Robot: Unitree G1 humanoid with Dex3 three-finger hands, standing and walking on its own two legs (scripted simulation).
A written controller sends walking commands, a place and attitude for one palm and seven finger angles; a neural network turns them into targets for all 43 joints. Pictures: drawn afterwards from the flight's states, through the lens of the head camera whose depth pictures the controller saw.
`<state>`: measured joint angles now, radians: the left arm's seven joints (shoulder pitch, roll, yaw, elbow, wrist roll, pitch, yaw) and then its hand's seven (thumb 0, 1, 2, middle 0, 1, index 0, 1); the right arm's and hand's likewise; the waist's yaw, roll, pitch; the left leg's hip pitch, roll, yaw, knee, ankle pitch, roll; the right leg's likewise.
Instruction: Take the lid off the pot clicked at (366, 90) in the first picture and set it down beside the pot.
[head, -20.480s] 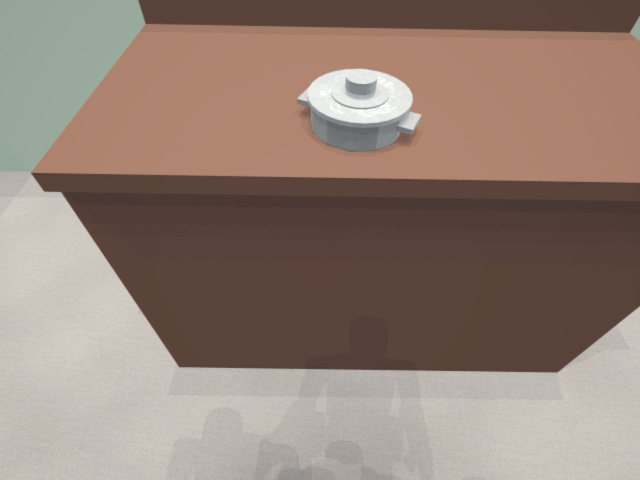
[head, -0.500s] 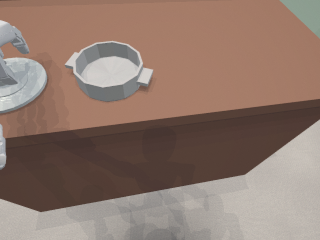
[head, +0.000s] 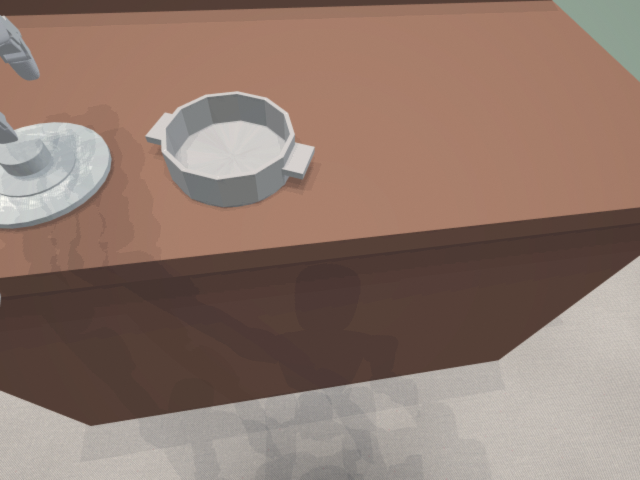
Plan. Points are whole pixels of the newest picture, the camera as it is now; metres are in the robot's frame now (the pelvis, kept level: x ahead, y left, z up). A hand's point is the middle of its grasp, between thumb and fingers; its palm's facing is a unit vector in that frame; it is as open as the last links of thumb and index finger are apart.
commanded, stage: raise the empty hand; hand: left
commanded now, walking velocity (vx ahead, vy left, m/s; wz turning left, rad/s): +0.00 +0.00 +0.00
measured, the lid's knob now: (23, 155) +0.50 +0.34 +0.12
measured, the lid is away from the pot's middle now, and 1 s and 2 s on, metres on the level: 0.25 0.25 0.25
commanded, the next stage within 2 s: draw the hand back to the body in 0.60 s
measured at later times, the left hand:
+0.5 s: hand out of the picture +0.49 +0.31 +0.27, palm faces -0.22 -0.11 -0.97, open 11.0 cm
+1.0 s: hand out of the picture +0.47 +0.30 +0.27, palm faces -0.16 -0.07 -0.98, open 11.0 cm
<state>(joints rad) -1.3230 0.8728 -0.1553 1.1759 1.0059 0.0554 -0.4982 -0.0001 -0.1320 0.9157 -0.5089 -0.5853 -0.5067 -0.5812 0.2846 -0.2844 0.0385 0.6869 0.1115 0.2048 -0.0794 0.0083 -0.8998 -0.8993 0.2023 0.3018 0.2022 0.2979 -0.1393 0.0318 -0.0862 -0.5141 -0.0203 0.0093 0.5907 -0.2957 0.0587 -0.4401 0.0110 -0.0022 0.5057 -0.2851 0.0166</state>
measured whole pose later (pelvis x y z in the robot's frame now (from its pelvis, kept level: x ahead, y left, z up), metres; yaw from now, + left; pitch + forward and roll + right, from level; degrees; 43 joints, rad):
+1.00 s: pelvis +0.00 -0.01 +0.01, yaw +0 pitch +10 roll -1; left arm -1.26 0.88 -0.12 0.96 1.01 0.17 -0.53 0.00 -0.13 0.92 -0.51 -0.59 -0.51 -0.58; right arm 0.27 -0.29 0.03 0.65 0.11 0.20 -0.04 0.01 -0.90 -0.90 0.20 0.30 0.20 0.30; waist -0.11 0.05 -0.08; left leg -0.43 -0.03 0.01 0.52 -0.27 0.05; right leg -0.37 0.00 0.00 0.47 -0.28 0.01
